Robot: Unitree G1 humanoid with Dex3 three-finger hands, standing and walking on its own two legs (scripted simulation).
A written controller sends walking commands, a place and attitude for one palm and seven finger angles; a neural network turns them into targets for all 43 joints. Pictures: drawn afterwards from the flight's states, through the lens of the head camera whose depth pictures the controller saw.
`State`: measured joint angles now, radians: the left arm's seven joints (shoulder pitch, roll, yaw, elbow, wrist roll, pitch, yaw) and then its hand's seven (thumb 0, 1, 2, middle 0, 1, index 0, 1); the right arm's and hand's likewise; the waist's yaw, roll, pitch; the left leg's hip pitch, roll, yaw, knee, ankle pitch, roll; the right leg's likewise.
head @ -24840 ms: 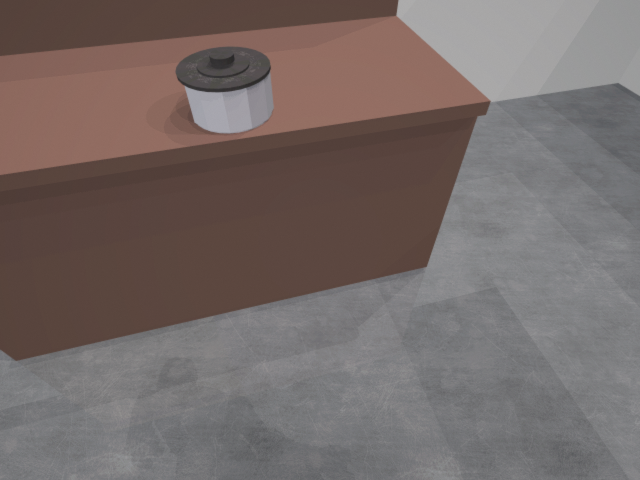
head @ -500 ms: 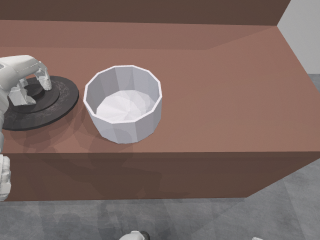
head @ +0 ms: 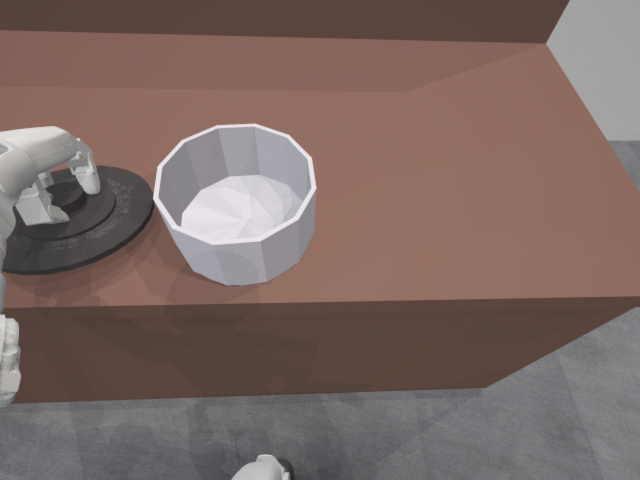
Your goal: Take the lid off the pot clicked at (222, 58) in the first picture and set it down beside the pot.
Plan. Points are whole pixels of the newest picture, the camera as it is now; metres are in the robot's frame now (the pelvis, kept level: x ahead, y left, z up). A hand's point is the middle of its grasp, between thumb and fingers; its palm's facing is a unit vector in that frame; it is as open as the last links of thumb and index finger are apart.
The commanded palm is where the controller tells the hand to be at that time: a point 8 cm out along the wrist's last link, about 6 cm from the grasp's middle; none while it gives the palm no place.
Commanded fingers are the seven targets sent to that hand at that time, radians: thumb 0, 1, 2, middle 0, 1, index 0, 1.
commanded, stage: lower the lid onto the table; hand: left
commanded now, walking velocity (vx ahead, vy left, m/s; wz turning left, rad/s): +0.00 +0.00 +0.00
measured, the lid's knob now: (62, 198) +0.45 +0.33 +0.06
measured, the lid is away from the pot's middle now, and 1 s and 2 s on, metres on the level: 0.23 0.23 0.24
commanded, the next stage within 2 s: open the fingers wide in 0.78 s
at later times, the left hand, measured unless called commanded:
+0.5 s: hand (53, 204) +0.44 +0.33 +0.06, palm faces -0.50 -0.13 -0.85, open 8.1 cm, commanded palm +0.48 +0.34 +0.12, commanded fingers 0.00 0.53 1.11 -0.82 -0.94 -0.85 -0.96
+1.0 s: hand (55, 216) +0.43 +0.33 +0.05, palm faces -0.44 -0.07 -0.89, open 8.1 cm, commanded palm +0.45 +0.33 +0.10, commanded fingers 0.00 0.46 0.97 -0.72 -0.95 -0.75 -0.97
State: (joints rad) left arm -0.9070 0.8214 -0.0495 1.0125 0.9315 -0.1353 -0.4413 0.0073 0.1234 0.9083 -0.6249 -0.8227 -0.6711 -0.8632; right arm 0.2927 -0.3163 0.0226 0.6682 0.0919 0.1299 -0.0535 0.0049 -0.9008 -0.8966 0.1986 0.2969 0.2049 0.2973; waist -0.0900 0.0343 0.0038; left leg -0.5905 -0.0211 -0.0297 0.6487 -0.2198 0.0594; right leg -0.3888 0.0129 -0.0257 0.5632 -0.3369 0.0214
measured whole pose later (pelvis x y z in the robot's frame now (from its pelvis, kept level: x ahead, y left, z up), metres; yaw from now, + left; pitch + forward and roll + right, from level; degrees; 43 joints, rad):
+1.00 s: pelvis -0.01 +0.01 -0.02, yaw -2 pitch +14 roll -4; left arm -0.82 0.86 0.06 1.00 0.98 -0.22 -0.35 0.00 0.11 0.87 -0.63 -0.88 -0.67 -0.90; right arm 0.33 -0.30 0.01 0.64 0.08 0.18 -0.06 0.00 -0.90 -0.90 0.20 0.30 0.21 0.30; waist -0.10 0.04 -0.06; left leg -0.78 0.01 -0.01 0.81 -0.27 0.07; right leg -0.59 0.04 0.00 0.74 -0.39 0.02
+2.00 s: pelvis -0.01 +0.01 -0.02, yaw -2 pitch +14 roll -5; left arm -0.86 0.86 0.04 1.04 0.97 -0.19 -0.34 0.00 0.01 0.64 -0.39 -0.91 -0.36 -0.87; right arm 0.30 -0.29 0.02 0.65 0.10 0.19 -0.07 0.00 -0.90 -0.90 0.20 0.30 0.21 0.30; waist -0.10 0.03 -0.06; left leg -0.78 0.00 -0.01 0.81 -0.28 0.07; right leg -0.58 0.03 -0.01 0.72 -0.39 0.02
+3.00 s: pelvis -0.01 +0.04 +0.00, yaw +0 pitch +8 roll -5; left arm -0.96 0.83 -0.06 0.93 0.93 -0.10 -0.42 0.00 0.00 0.63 -0.36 -0.87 -0.36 -0.87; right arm 0.29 -0.29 0.03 0.63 0.10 0.19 -0.04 0.01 -0.90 -0.90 0.20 0.30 0.21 0.30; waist -0.07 0.03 -0.03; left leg -0.59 -0.05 -0.01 0.66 -0.21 0.11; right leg -0.38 -0.01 -0.01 0.55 -0.32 -0.01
